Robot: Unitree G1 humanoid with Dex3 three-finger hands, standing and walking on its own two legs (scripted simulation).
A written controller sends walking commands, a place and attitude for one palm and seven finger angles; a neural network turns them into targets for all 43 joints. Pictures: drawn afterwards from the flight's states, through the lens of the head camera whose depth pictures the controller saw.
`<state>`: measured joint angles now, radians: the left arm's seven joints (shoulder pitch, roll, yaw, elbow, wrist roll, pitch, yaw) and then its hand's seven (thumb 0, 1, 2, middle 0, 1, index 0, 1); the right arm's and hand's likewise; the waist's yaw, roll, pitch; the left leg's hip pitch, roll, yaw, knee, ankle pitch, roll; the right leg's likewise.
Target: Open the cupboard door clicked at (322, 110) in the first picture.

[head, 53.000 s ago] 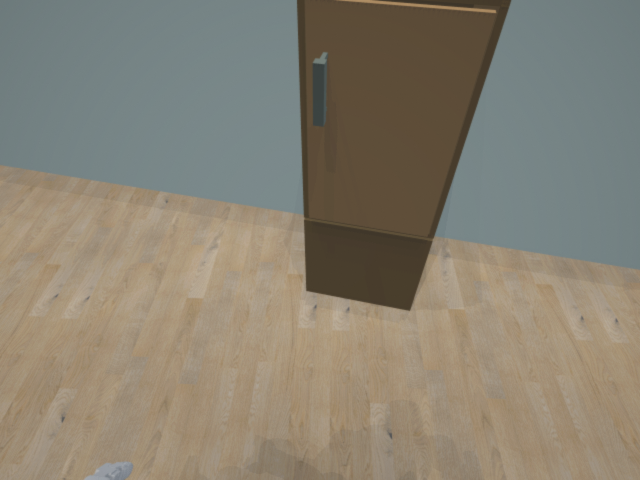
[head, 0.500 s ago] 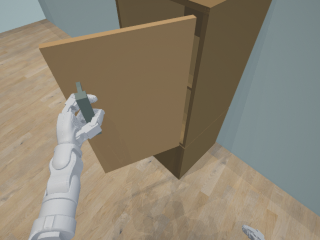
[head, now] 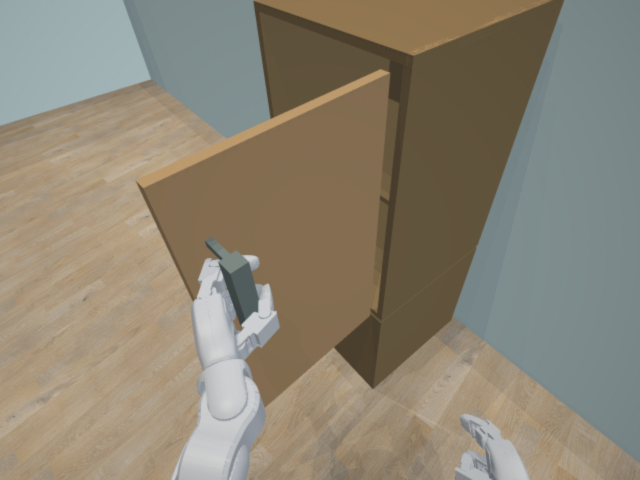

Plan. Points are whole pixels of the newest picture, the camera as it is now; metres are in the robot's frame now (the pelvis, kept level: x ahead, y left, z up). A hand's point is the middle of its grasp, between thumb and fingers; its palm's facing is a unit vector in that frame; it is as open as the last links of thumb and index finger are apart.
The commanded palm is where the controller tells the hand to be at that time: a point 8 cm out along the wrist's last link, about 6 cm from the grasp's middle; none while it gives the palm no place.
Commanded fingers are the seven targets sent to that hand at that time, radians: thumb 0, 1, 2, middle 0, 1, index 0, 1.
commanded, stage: open thumb and fingers to let go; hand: left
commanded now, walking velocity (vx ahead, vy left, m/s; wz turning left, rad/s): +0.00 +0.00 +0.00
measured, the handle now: (235, 288) +0.33 +0.12 +0.09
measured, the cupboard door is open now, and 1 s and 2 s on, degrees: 94 93 96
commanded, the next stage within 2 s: slide the hand sideways off the handle in 0.86 s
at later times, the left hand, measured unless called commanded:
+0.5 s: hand (268, 311) +0.29 +0.07 +0.10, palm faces +0.35 -0.94 -0.01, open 11.5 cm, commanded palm +0.25 +0.12 +0.09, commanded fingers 0.00 -0.50 0.30 -0.28 -1.10 -0.28 -1.10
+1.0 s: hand (263, 310) +0.29 +0.08 +0.10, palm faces +0.31 -0.95 -0.03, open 14.7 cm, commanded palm +0.25 +0.12 +0.09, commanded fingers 0.00 -0.50 0.30 -0.15 -0.30 -0.15 -0.30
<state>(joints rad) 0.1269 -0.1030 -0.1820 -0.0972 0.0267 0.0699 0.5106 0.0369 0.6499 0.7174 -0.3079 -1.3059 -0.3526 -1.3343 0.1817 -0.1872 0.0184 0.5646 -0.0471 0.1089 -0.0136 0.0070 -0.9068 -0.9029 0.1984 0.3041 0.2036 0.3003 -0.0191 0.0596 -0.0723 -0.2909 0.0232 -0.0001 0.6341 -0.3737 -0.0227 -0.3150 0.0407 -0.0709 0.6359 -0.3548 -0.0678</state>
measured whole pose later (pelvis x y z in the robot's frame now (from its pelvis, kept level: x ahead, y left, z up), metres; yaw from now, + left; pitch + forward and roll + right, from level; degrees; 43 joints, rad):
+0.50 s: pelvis -0.03 -0.01 +0.00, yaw +2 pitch +0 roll +1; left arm -0.07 -0.10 -0.15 0.12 0.01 0.00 0.51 0.01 -0.12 0.47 -0.33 -1.24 -0.33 -1.24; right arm 0.15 -0.19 0.02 0.64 -0.04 0.05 -0.05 0.01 -0.91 -0.90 0.20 0.30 0.20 0.30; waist 0.00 0.06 -0.04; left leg -0.31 0.01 -0.03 0.62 -0.32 -0.03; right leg -0.33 0.03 -0.10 0.63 -0.31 -0.08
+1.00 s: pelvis -0.04 +0.03 -0.01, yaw +1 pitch +1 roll +0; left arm -0.16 -0.13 -0.23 0.19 0.07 0.02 0.59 -0.01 -0.50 0.31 -0.40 -0.60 -0.37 -0.64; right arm 0.16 -0.16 0.02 0.66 -0.05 0.07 -0.02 0.01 -0.91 -0.90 0.20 0.30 0.20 0.30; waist 0.01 0.03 -0.04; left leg -0.38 -0.02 0.01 0.70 -0.34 0.02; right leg -0.39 0.00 -0.07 0.68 -0.32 -0.03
